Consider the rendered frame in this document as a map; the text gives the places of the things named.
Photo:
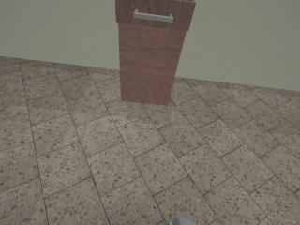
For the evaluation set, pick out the drawer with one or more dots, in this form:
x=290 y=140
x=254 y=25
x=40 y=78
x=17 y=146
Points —
x=181 y=10

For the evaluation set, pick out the cabinet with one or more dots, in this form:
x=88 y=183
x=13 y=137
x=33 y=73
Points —
x=148 y=61

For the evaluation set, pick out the handle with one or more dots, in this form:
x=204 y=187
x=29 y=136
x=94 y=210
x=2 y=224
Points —
x=154 y=17
x=150 y=28

